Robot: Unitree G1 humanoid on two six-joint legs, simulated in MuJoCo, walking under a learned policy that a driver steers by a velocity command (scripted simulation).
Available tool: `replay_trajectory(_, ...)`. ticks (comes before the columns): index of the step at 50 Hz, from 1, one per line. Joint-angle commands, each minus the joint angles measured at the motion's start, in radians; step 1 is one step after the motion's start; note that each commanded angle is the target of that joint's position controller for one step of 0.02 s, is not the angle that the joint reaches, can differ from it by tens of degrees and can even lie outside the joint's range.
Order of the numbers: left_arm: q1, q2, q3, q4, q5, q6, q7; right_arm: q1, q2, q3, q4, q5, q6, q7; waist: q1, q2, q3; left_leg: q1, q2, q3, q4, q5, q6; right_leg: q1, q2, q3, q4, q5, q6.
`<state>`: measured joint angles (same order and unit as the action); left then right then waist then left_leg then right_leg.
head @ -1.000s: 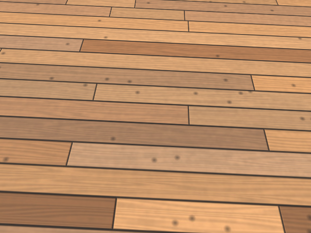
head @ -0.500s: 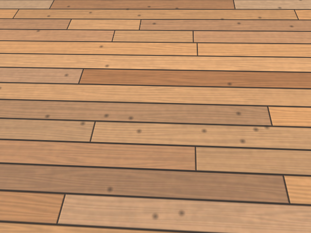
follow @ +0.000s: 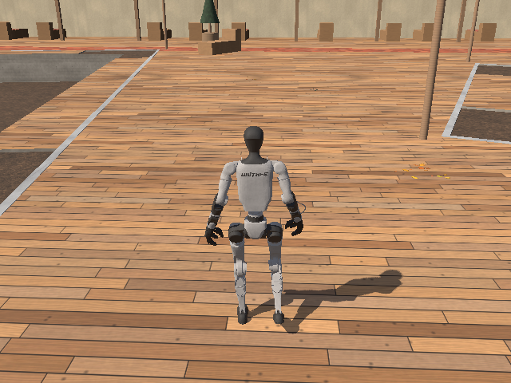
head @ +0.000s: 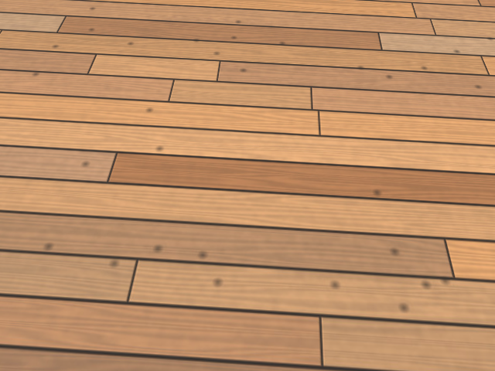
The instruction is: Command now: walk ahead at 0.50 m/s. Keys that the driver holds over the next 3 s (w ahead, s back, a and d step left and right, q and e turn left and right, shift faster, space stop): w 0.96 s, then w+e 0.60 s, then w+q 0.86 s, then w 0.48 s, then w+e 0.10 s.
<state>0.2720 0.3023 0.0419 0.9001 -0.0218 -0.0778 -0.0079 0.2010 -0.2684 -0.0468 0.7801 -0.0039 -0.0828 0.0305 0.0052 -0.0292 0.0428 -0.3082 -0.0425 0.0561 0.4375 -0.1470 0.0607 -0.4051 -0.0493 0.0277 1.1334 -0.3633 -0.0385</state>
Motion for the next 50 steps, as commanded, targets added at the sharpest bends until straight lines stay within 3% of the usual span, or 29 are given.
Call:
replay_trajectory(1, 0.022, 0.072, 0.022, -0.054, 0.006, 0.001, 0.005, 0.017, -0.109, -0.027, -0.037, 0.0, -0.023, 0.0, 0.007, 0.103, -0.076, 0.187, 0.272, -0.31, -0.272, 0.124, 0.182, -0.177, -0.092, 0.045, -0.034, 0.077, 0.017)
replay_trajectory(5, -0.094, 0.053, 0.017, -0.093, 0.021, 0.014, 0.007, 0.056, -0.149, -0.038, 0.0, 0.004, -0.024, -0.015, -0.008, 0.079, -0.015, 0.161, 0.256, -0.214, -0.329, 0.17, 0.185, -0.256, -0.102, 0.031, -0.234, 0.247, 0.056)
replay_trajectory(9, -0.227, 0.029, 0.006, -0.126, 0.018, 0.0, -0.006, 0.107, -0.167, -0.041, 0.036, 0.012, -0.015, -0.027, -0.053, 0.08, 0.01, 0.161, 0.212, -0.118, -0.336, 0.166, 0.144, -0.196, -0.059, -0.011, -0.483, 0.454, 0.057)
replay_trajectory(14, -0.338, 0.046, 0.005, -0.173, 0.007, -0.01, -0.029, 0.178, -0.181, -0.048, 0.095, 0.023, 0.007, -0.033, -0.076, 0.086, 0.034, 0.317, 0.282, -0.131, -0.276, 0.184, 0.13, -0.218, -0.035, -0.001, -0.605, 0.415, 0.023)
replay_trajectory(17, -0.274, 0.083, 0.019, -0.163, 0.007, -0.016, -0.038, 0.157, -0.198, -0.056, 0.104, 0.025, 0.024, -0.041, -0.023, 0.11, -0.008, 0.388, 0.304, -0.133, -0.172, 0.38, 0.101, -0.114, -0.003, -0.027, -0.637, 0.302, -0.019)
replay_trajectory(18, -0.172, 0.108, 0.036, -0.133, 0.01, -0.017, -0.034, 0.136, -0.197, -0.054, 0.102, 0.025, 0.031, -0.043, 0.037, 0.109, -0.068, 0.373, 0.272, -0.102, -0.051, 0.529, 0.081, 0.032, 0.03, -0.06, -0.661, 0.299, -0.041)
replay_trajectory(19, -0.007, 0.159, 0.062, -0.082, 0.013, -0.016, -0.025, 0.143, -0.166, -0.041, 0.096, 0.017, 0.035, -0.045, 0.101, 0.083, -0.18, 0.281, 0.216, -0.062, 0.154, 0.522, 0.051, 0.279, 0.014, -0.044, -0.643, 0.316, -0.075)
replay_trajectory(20, 0.132, 0.259, 0.086, -0.059, 0.032, -0.012, -0.017, 0.228, -0.081, -0.011, 0.065, 0.001, 0.024, -0.04, 0.099, -0.096, -0.346, -0.059, 0.104, -0.011, 0.53, 0.195, -0.012, 0.673, -0.231, 0.307, -0.63, 0.263, -0.202)
replay_trajectory(21, 0.169, 0.239, 0.08, -0.043, 0.017, -0.007, -0.022, 0.268, -0.034, 0.005, 0.081, 0.005, 0.002, -0.034, 0.091, -0.242, -0.423, -0.306, -0.024, -0.11, 0.744, -0.44, -0.039, 0.814, -0.336, 0.668, -0.79, 0.064, -0.29)
replay_trajectory(22, 0.119, 0.163, 0.056, -0.052, 0.007, -0.009, -0.022, 0.177, -0.139, -0.021, 0.069, 0.033, -0.015, -0.027, 0.107, -0.153, -0.302, -0.419, 0.038, -0.181, 0.838, -0.427, -0.02, 0.732, -0.307, 0.611, -0.834, -0.054, -0.243)
replay_trajectory(23, 0.037, 0.135, 0.047, -0.068, 0.009, -0.01, -0.02, 0.103, -0.162, -0.027, 0.047, 0.048, -0.026, -0.025, 0.086, -0.107, -0.181, -0.452, 0.091, -0.151, 0.822, -0.327, -0.005, 0.593, -0.277, 0.483, -0.859, -0.021, -0.206)
replay_trajectory(24, -0.028, 0.11, 0.039, -0.08, 0.017, -0.011, -0.02, 0.065, -0.158, -0.029, 0.043, 0.038, -0.027, -0.031, 0.059, -0.05, -0.111, -0.42, 0.135, -0.128, 0.773, -0.237, -0.007, 0.46, -0.241, 0.387, -0.889, 0.062, -0.19)
replay_trajectory(25, -0.067, 0.082, 0.031, -0.086, 0.027, -0.015, -0.022, 0.061, -0.148, -0.034, 0.044, 0.026, -0.021, -0.035, 0.029, -0.049, -0.068, -0.369, 0.166, -0.129, 0.719, -0.175, -0.013, 0.358, -0.207, 0.314, -0.921, 0.147, -0.178)
replay_trajectory(26, -0.084, 0.068, 0.027, -0.085, 0.035, -0.018, -0.023, 0.082, -0.13, -0.033, 0.051, 0.022, -0.01, -0.035, 0.003, -0.068, -0.067, -0.31, 0.183, -0.134, 0.695, -0.137, -0.019, 0.3, -0.186, 0.271, -0.948, 0.197, -0.175)
replay_trajectory(29, -0.067, 0.09, 0.033, -0.063, 0.026, -0.031, -0.02, 0.075, -0.09, -0.028, 0.05, 0.014, 0.015, -0.039, -0.017, -0.048, -0.043, -0.305, 0.197, -0.12, 0.609, -0.068, -0.047, 0.242, -0.17, 0.179, -1.005, 0.319, -0.195)
replay_trajectory(32, -0.021, 0.113, 0.038, -0.037, 0.024, -0.027, -0.004, -0.021, -0.085, -0.028, 0.019, 0.006, 0.015, -0.039, 0.005, -0.023, -0.015, -0.374, 0.197, -0.114, 0.443, 0.085, -0.072, 0.272, -0.157, 0.114, -1.023, 0.403, -0.187)
replay_trajectory(35, 0.02, 0.12, 0.037, -0.016, 0.017, -0.02, 0.006, -0.12, -0.059, -0.018, -0.004, 0.009, 0.004, -0.029, 0.037, -0.025, 0.005, -0.334, 0.166, -0.08, 0.253, 0.234, -0.073, 0.276, -0.12, 0.043, -1.032, 0.41, -0.158)
replay_trajectory(39, 0.106, 0.128, 0.039, 0.031, 0.008, -0.005, 0.01, -0.243, -0.051, -0.008, -0.041, 0.02, -0.005, -0.009, 0.08, -0.017, 0.039, -0.341, 0.135, -0.062, 0.119, 0.262, -0.061, 0.378, -0.153, 0.036, -1.011, 0.402, -0.157)
replay_trajectory(43, 0.124, 0.143, 0.049, 0.055, 0.004, 0.019, 0.018, -0.272, -0.077, -0.011, -0.066, 0.022, -0.015, 0.014, 0.056, -0.031, 0.033, -0.335, 0.114, -0.065, 0.058, 0.137, -0.016, 0.518, -0.215, 0.051, -0.919, 0.543, -0.138)
replay_trajectory(45, 0.089, 0.158, 0.054, 0.049, 0.004, 0.028, 0.022, -0.154, -0.12, -0.031, -0.036, 0.02, -0.017, 0.013, -0.019, -0.058, -0.046, -0.144, 0.06, -0.02, 0.042, 0.08, 0.019, 0.525, -0.199, 0.029, -0.782, 0.827, -0.114)
replay_trajectory(46, 0.077, 0.139, 0.047, 0.043, 0.008, 0.034, 0.023, 0.002, -0.162, -0.056, 0.015, 0.017, -0.015, 0.006, -0.094, -0.041, -0.143, 0.077, 0.043, -0.004, 0.03, 0.109, 0.049, 0.468, -0.147, -0.008, -0.602, 0.893, -0.087)
replay_trajectory(47, 0.088, 0.105, 0.03, 0.019, 0.026, 0.033, 0.025, 0.183, -0.228, -0.075, 0.054, 0.004, -0.012, -0.005, -0.151, 0.052, -0.291, 0.398, 0.206, -0.188, 0.074, 0.13, 0.11, 0.255, -0.089, -0.043, -0.306, 0.636, -0.056)
replay_trajectory(48, 0.216, -0.031, -0.008, 0.019, 0.027, 0.011, 0.011, 0.236, -0.285, -0.088, 0.081, 0.009, -0.006, -0.002, -0.083, 0.312, -0.409, 0.729, 0.421, -0.663, -0.026, -0.095, 0.269, -0.158, 0.11, -0.038, 0.039, -0.062, 0.011)
replay_trajectory(49, 0.153, 0.065, 0.012, 0.031, 0.002, -0.011, 0.005, 0.222, -0.183, -0.059, 0.07, 0.017, -0.006, -0.003, -0.125, 0.222, -0.387, 0.709, 0.423, -0.744, -0.115, -0.223, 0.241, -0.273, 0.08, 0.106, 0.16, -0.221, -0.006)
replay_trajectory(50, 0.059, 0.122, 0.029, -0.002, -0.03, -0.026, 0.002, 0.141, -0.15, -0.047, 0.058, 0.013, -0.011, -0.009, -0.117, 0.178, -0.234, 0.576, 0.401, -0.595, -0.143, -0.198, 0.197, -0.334, 0.032, 0.105, 0.176, -0.145, -0.023)
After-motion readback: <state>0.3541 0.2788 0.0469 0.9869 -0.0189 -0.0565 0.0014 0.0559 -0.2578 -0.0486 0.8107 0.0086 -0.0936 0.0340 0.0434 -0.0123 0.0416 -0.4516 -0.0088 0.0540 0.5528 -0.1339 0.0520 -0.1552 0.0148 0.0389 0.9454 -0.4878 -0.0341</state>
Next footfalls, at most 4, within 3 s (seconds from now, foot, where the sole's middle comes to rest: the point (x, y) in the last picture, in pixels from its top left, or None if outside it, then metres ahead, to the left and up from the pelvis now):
0.38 right None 0.39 -0.15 -0.77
0.92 left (227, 288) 0.70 0.08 -0.77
1.48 right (312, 214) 0.97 -0.19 -0.77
2.02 left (274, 134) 1.34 -0.08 -0.77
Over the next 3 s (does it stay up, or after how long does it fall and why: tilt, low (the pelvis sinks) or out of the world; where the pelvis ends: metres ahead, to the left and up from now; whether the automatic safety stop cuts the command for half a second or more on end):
stays up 1.70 -0.14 -0.01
